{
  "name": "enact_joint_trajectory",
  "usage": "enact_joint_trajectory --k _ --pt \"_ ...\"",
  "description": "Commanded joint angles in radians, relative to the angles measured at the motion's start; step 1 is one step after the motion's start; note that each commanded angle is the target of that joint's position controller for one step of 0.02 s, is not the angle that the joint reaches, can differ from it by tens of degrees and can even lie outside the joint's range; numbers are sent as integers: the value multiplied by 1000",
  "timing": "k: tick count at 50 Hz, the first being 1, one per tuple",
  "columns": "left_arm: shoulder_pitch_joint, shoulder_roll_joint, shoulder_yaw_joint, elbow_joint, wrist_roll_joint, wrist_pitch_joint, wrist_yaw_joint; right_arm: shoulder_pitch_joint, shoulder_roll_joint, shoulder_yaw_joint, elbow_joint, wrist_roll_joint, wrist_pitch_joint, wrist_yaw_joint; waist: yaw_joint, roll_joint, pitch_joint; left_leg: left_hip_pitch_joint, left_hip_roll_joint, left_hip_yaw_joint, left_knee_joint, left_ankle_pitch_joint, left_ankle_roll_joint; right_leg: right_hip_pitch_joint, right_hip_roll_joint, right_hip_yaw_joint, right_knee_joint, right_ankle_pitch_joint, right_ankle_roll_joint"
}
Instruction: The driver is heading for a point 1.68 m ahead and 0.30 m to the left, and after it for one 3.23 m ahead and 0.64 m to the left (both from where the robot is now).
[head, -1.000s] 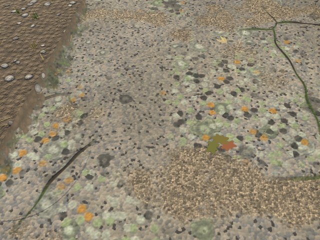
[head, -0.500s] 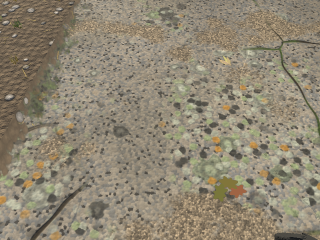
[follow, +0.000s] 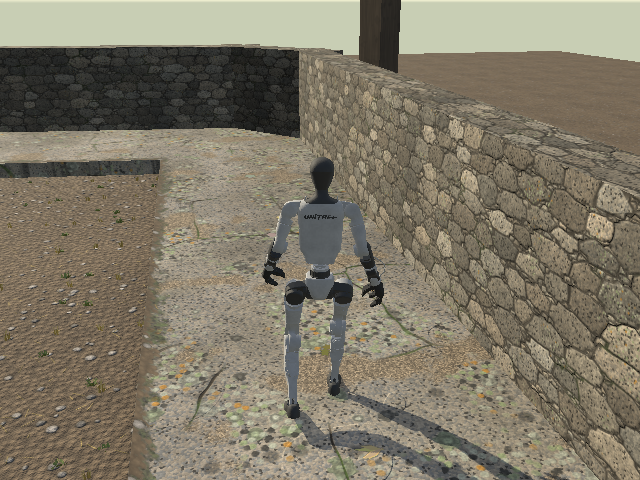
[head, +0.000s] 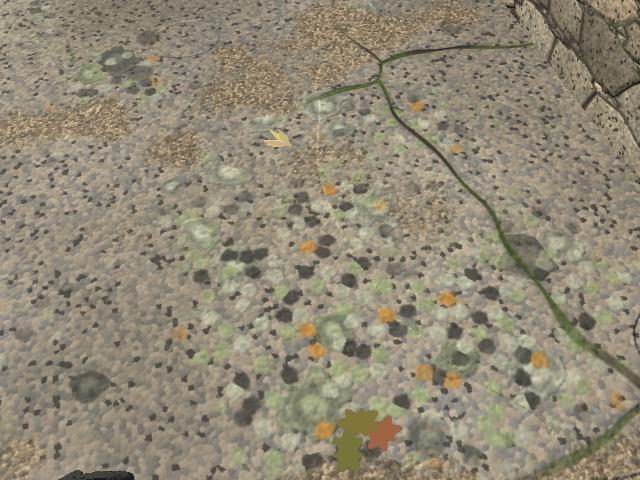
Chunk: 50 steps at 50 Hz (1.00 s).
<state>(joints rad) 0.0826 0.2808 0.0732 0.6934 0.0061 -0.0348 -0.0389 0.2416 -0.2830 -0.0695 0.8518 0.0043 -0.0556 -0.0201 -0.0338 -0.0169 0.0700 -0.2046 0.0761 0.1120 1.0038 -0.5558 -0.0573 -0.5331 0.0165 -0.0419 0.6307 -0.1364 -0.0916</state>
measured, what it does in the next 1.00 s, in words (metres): steps on the spot, turning left: left foot, then right foot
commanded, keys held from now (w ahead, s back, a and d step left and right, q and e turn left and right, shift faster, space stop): no key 0.20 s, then q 0.62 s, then no key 0.18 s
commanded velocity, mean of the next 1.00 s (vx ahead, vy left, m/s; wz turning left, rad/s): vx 0.05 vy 0.00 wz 0.21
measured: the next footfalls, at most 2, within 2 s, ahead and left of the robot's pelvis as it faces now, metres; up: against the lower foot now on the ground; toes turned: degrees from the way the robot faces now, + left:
left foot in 0.40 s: +0.14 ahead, +0.16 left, +0.00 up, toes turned +1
right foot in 0.72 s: +0.16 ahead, -0.09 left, +0.00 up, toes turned +15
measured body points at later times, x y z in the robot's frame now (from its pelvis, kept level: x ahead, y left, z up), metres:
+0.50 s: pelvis +0.09 +0.02 +0.02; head +0.11 +0.04 +0.46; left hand +0.25 +0.28 -0.10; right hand +0.19 -0.26 -0.10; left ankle +0.10 +0.16 -0.72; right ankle +0.11 -0.07 -0.71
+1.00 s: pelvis +0.09 -0.01 +0.03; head +0.13 -0.02 +0.48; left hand +0.12 +0.29 -0.08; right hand +0.32 -0.23 -0.09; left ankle +0.05 +0.15 -0.66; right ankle +0.12 -0.10 -0.72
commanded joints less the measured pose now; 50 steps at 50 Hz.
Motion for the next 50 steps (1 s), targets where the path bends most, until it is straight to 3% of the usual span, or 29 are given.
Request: enact_joint_trajectory --k 1,2,3,4,6,9,12,15,19,20,21,22,23,25,26,27,28,31,33,35,36,37,38,39,40,41,43,46,50 --pt "189 175 46 -47 0 -8 8 7 -129 -12 -97 30 -33 11 104 -43 -402 -482 -27 -185 410 -25 16 715 -355 470 -193 668 -279" --pt "136 134 34 -43 -16 -9 10 -10 -114 -11 -81 15 -24 -3 71 25 -293 -474 16 -172 325 43 15 570 -296 379 -215 582 -223" --pt "95 103 23 -44 -18 -6 14 -18 -125 -18 -78 1 -7 -15 45 2 -240 -423 36 -173 264 84 14 444 -264 331 -244 537 -200" --pt "75 104 21 -46 -4 -5 15 3 -129 -22 -72 0 13 -18 16 -28 -223 -339 40 -171 244 113 15 339 -245 297 -276 527 -191" --pt "60 118 23 -39 13 -14 16 42 -103 -21 -62 -3 34 -26 -9 -46 -226 -275 23 -159 191 155 5 263 -228 247 -304 570 -198" --pt "54 110 18 -21 11 -14 31 16 -81 -15 -61 -10 42 -34 -7 -58 -234 -278 24 -168 46 222 -7 273 -215 208 -314 533 -184" --pt "24 63 -2 -3 19 -4 45 -12 -54 -3 -46 -4 51 -28 3 -77 -226 -203 43 -174 -144 314 -10 252 -194 168 -350 268 -149" --pt "39 73 -5 33 34 -2 45 -56 -73 -4 -47 5 55 -18 36 -99 -170 -140 28 -151 -269 324 -3 231 -205 173 -381 47 -140" --pt "47 121 9 53 0 22 63 -63 -101 -12 -68 -1 49 -9 24 -79 -125 -122 -17 -101 -448 334 44 307 -229 200 -300 4 -106" --pt "76 119 11 62 -6 26 68 -59 -112 -14 -73 -8 48 -6 24 -53 -119 -105 -6 -125 -507 443 66 323 -213 188 -262 22 -72" --pt "98 108 12 55 1 24 75 -56 -156 -22 -79 -16 47 -7 50 25 -129 -78 46 -198 -500 655 99 308 -161 140 -173 20 -30" --pt "116 85 12 40 12 22 78 -62 -205 -38 -78 -3 51 -9 93 173 -142 -71 103 -304 -531 693 159 263 -50 29 -86 -51 22" --pt "36 73 12 25 17 23 82 -43 -193 -45 -79 6 54 -5 46 236 -114 -78 146 -408 -602 622 218 201 27 -41 2 -109 66" --pt "-35 47 12 0 4 31 84 -4 -175 -44 -80 -11 45 -12 -1 289 -109 16 220 -554 -656 666 298 48 69 14 155 -312 78" --pt "-45 54 17 -7 0 34 81 18 -180 -47 -83 -17 32 -12 -22 286 -124 64 246 -593 -658 751 327 -18 65 66 292 -454 80" --pt "-22 63 23 -4 -7 35 77 4 -190 -51 -90 -13 22 -16 -4 233 -147 94 248 -578 -633 819 327 -48 42 107 371 -476 85" --pt "-8 59 23 -1 -12 34 75 -33 -189 -54 -99 1 21 -21 18 187 -163 106 218 -534 -610 846 293 -49 21 119 331 -442 92" --pt "-15 28 10 1 -16 24 71 -87 -185 -62 -113 23 63 -32 18 183 -196 73 135 -469 -588 839 231 87 35 81 91 -288 123" --pt "46 40 15 18 -25 20 55 -111 -184 -64 -127 24 85 -34 41 209 -214 29 104 -469 -579 772 217 210 54 60 -59 -177 126" --pt "126 80 33 45 -19 24 48 -117 -147 -53 -142 27 95 -36 70 162 -210 -93 37 -444 -524 504 152 406 11 62 -264 2 98" --pt "148 158 52 37 2 32 60 -73 -78 -35 -142 10 96 -31 45 -58 -208 -270 -68 -341 -300 203 86 527 -210 277 -316 82 22" --pt "119 224 61 18 43 37 55 -56 -81 -38 -179 7 80 -28 25 -294 -179 -428 -163 -256 -114 -92 44 454 -430 548 -353 220 -147" --pt "87 181 47 -6 51 25 57 -52 -163 -61 -164 3 70 -23 23 -196 -159 -433 -100 -298 85 -77 31 413 -452 551 -371 205 -213" --pt "28 131 33 -16 42 16 60 -41 -198 -77 -139 15 75 -22 -2 -108 -121 -441 -92 -295 160 -5 27 382 -388 432 -354 181 -173" --pt "-16 114 28 -27 25 11 63 -14 -183 -80 -112 14 87 -29 -20 -71 -100 -449 -83 -278 181 59 16 379 -321 332 -344 142 -122" --pt "-28 103 24 -26 10 8 68 -15 -168 -77 -107 9 96 -33 -12 -79 -85 -467 -74 -272 206 118 -1 387 -295 276 -337 169 -104" --pt "24 98 17 -5 11 11 78 -44 -126 -64 -126 11 96 -29 15 -86 -92 -436 -91 -242 208 170 -25 387 -258 197 -334 275 -118" --pt "92 108 20 24 7 18 87 -103 -86 -42 -164 13 89 -27 52 -103 -118 -433 -81 -230 44 183 -47 492 -273 174 -329 311 -146" --pt "63 143 27 36 -3 24 75 -129 -61 -15 -181 2 88 -11 59 -142 -133 -229 -44 -147 -219 162 -41 434 -271 126 -325 291 -146"
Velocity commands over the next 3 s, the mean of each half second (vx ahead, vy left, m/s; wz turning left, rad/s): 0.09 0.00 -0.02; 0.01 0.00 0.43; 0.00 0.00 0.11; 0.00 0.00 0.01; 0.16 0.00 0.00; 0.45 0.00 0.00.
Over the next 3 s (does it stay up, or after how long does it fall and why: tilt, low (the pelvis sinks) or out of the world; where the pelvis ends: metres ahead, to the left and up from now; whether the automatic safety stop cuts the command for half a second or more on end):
stays up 0.39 0.15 0.02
